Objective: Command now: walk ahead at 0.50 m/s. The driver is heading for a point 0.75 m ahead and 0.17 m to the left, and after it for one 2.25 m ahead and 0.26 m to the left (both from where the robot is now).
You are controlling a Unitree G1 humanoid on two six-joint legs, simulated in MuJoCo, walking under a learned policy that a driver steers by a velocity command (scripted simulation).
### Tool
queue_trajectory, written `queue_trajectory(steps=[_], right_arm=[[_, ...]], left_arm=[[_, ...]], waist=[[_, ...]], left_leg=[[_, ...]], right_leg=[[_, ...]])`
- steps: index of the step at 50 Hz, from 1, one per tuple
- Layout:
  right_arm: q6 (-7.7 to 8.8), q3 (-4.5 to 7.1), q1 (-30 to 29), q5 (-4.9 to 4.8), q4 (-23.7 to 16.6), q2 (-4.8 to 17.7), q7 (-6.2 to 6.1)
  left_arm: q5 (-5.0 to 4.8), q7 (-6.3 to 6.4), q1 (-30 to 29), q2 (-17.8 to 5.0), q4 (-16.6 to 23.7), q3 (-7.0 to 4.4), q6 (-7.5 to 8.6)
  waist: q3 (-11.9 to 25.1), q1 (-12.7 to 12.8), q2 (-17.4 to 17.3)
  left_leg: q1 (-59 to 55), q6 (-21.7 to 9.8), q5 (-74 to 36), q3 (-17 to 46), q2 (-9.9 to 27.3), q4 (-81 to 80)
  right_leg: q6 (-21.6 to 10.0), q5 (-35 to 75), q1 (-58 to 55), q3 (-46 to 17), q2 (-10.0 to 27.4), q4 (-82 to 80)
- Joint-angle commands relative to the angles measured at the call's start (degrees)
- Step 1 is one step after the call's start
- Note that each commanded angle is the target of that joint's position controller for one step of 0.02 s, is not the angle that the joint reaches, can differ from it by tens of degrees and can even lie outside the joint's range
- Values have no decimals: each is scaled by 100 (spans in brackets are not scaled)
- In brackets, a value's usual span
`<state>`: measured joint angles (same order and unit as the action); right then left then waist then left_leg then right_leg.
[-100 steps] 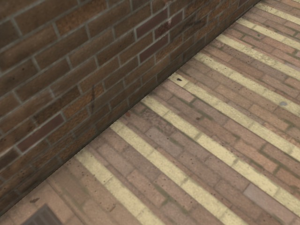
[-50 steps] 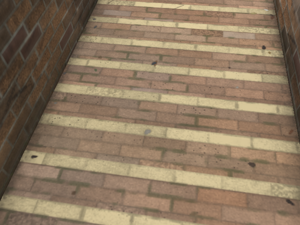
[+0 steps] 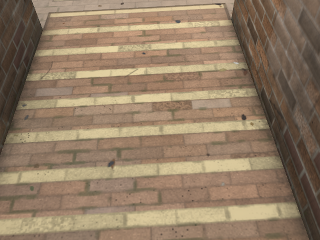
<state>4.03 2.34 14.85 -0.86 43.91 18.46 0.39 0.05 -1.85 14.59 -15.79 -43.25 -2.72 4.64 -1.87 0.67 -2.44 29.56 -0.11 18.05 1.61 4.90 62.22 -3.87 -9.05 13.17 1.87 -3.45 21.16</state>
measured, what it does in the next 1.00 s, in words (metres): walks ahead: left foot, then right foot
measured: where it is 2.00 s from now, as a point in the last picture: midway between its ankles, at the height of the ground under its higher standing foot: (167, 160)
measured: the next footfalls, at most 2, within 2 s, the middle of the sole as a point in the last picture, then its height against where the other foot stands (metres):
left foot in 0.32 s outside the picture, level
right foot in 0.88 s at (194, 201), level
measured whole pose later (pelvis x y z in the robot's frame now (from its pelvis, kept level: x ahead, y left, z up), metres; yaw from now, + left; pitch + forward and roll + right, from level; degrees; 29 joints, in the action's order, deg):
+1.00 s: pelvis +0.54 +0.01 -0.01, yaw +2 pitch +1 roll +0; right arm 3.6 2.7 19.3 -1.9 49.8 17.3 0.0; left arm 0.0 -1.5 8.1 -15.1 -45.6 -2.7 5.1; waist -2.1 -1.0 -1.9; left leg 21.1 -1.9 22.8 2.9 1.5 64.0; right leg -2.7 -9.3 19.3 3.9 -0.6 27.5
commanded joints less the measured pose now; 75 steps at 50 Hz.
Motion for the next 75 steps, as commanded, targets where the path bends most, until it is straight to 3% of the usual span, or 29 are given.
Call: queue_trajectory(steps=[1, 11, 14, 16, 17, 18, 19, 20, 22, 24, 33, 39, 43, 44, 45, 46, 47, 50, 56, 60, 64, 67, 68, 69, 70, 71, 72, 73, 75], right_arm=[[-30, 78, 122, 61, -356, 284, -19], [115, 4, -1622, -12, -892, 201, 177], [135, 61, -1426, 8, -896, 350, 225], [126, 263, -180, 35, -544, 704, 160], [94, 378, 814, 79, -371, 1103, 98], [64, 441, 992, 94, -267, 1438, 132], [60, 291, 980, 31, -324, 854, 140], [71, 227, 591, 35, -360, 693, 128], [89, 180, -2, 104, -415, 516, 138], [146, 149, -166, 151, -404, 387, 150], [131, 236, 331, 42, 45, 694, 1], [-30, 291, 802, -24, 413, 806, -49], [-149, 302, 568, -32, 438, 837, -106], [-148, 187, 623, 40, 341, 593, -114], [-39, -20, 1231, 85, 190, -49, -63], [74, 26, 1099, -18, 296, 200, -49], [135, 173, 615, -191, 165, 672, -25], [25, 240, 270, -103, 137, 548, -76], [-206, 233, 183, -11, 15, 184, -102], [-233, 154, -455, 24, -232, -92, -11], [-294, 199, -773, -28, -559, 79, 139], [-347, 345, -34, 75, -498, 391, 199], [-346, 490, 601, 77, -335, 683, 134], [-389, 635, 829, 77, -354, 1251, -33], [-406, 630, 396, 200, -571, 1590, -73], [-412, 513, 296, 155, -783, 1062, -8], [-371, 444, -109, 87, -824, 861, 10], [-371, 415, -355, -35, -786, 689, -16], [-382, 359, -505, 3, -770, 507, -105]], left_arm=[[-29, 36, -152, -770, 239, -196, 164], [-132, 154, 724, -1099, -393, -259, -11], [-135, 198, 711, -1184, -497, -295, -112], [-92, 221, 589, -1101, -479, -249, -172], [50, 241, 658, -812, -331, -118, -163], [1, 186, 1430, -146, -297, 62, -52], [-103, 146, 1061, -754, -368, -58, 47], [-241, 114, 524, -1012, -193, -144, 107], [-122, 158, 51, -886, -94, -142, 118], [-88, 162, 286, -698, -171, -133, 21], [-28, 120, -1025, -328, 168, -17, -17], [-98, -51, -1808, -411, 483, -7, 69], [-66, -48, -551, -844, 127, -230, 101], [-8, 14, 430, -1180, -106, -360, 98], [48, 60, 1009, -1775, -198, -512, 51], [-21, 55, 1068, -1270, -207, -380, 39], [-36, 68, 663, -981, -172, -278, 50], [29, 62, -300, -465, -119, -130, 128], [139, 152, -569, -656, -342, -205, 241], [98, 338, -445, -740, -496, -168, 145], [-29, 400, -390, -1016, -614, -253, -108], [-190, 448, -581, -1073, -540, -305, -220], [-175, 429, -553, -988, -514, -284, -245], [40, 362, -266, -728, -421, -184, -200], [217, 251, 376, -291, -285, -18, -163], [64, 162, -24, -754, -376, -96, -136], [-104, 159, -466, -822, -236, -128, -154], [-60, 239, -585, -694, -274, -117, -185], [19, 354, -604, -738, -275, -157, -308]], waist=[[160, -158, 623], [-252, 383, 520], [-68, 162, 637], [756, -497, 562], [1632, -831, -54], [2260, -418, -1603], [2072, -674, -947], [1236, -625, -614], [434, -332, -20], [426, -66, -218], [-95, -351, -69], [-265, -521, -110], [542, 249, -180], [1321, 621, 95], [2121, 475, 1436], [2331, 640, 1497], [1358, 603, 1113], [275, 79, 868], [-95, -218, 648], [-63, 95, 638], [61, 137, 650], [422, -321, 645], [749, -642, 371], [1225, -586, -741], [2109, 94, -1634], [2575, -369, -520], [1792, -288, -80], [1166, -137, 430], [724, 15, 31]], left_leg=[[691, 177, -510, 166, 334, -393], [599, -42, -2109, 1, -22, -3085], [179, -277, -1473, -107, -180, -3300], [-1708, -566, -1532, -377, -433, -3452], [-3426, -907, -1837, 687, 535, -3210], [-5143, -1777, -403, 3398, 1685, -3905], [-5005, -1631, 459, 3852, 1628, -4397], [-4320, -1431, 387, 3079, 1482, -4535], [-2955, -1332, -844, 2056, 1087, -4809], [-2386, -1333, -1452, 1566, 864, -5104], [-2201, -1169, -1892, 308, 517, -5598], [-3136, -1093, -2126, 385, 939, -5208], [-3237, -775, -4211, 101, 703, -3605], [-2281, -589, -3438, -49, 411, -2194], [149, -129, -666, -332, -570, 40], [934, -148, 1562, 515, -716, 874], [1381, -235, 1226, 646, -392, 1152], [787, -185, -29, 477, 245, 377], [598, 110, -1223, 393, 178, -649], [214, 78, -2401, -187, 2, -2127], [343, -148, -1766, -429, -103, -2531], [-624, -408, -1183, -636, -477, -2942], [-1536, -599, -1888, -601, -686, -3454], [-2892, -1027, -4673, 718, 216, -3419], [-4342, -2398, -5362, 3167, 1556, -3519], [-4188, -2366, -3997, 3318, 1476, -4061], [-3611, -2065, -3116, 2726, 1264, -4250], [-2937, -1703, -2351, 2276, 955, -4406], [-1986, -1475, -2130, 1815, 595, -4574]], right_leg=[[-1132, 1267, -439, -1399, 1583, -1291], [-743, 1181, -1241, -821, 1659, -1122], [-568, 2066, -1703, -843, 1793, -603], [-314, 3363, -1364, -486, 1364, 924], [-106, 1890, -258, -240, 1011, 2661], [254, -2019, 1972, -291, -47, 4521], [198, -2459, 2601, -993, 193, 5131], [131, -1978, 2945, -874, 464, 5181], [182, -1133, 2668, -631, 904, 4642], [261, -777, 2093, -663, 1076, 4325], [523, 1344, 2235, -375, 969, 1731], [305, 1031, 2300, -349, 777, 859], [-114, 570, 356, 26, 367, 471], [-417, 696, -1365, -566, 944, 713], [-1294, -89, -3601, -3067, 2435, 497], [-1434, -924, -3628, -4228, 2695, -246], [-1111, -1183, -2856, -3375, 2516, -407], [-658, -327, -923, -1626, 1868, -1019], [-664, 2572, -255, 66, 1612, -1260], [-466, 3255, -554, 770, 1482, -1038], [-432, 3550, -1436, 785, 1818, -397], [-208, 4406, -1476, 852, 1809, 870], [41, 4002, -1220, 976, 1469, 1939], [432, 1390, -1, 1025, 955, 3608], [766, -3307, 1811, 272, -164, 5467], [658, -3097, 1976, -781, 45, 5850], [561, -2579, 2339, -722, 224, 5723], [568, -2136, 2412, -675, 452, 5266], [602, -1626, 1933, -706, 601, 4613]])
Velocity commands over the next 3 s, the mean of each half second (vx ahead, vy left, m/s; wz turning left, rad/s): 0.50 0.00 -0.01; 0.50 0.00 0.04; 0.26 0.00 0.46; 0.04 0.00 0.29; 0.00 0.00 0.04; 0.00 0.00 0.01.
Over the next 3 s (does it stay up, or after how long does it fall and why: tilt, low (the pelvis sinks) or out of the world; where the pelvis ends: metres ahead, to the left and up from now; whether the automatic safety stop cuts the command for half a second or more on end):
stays up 0.85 0.07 0.00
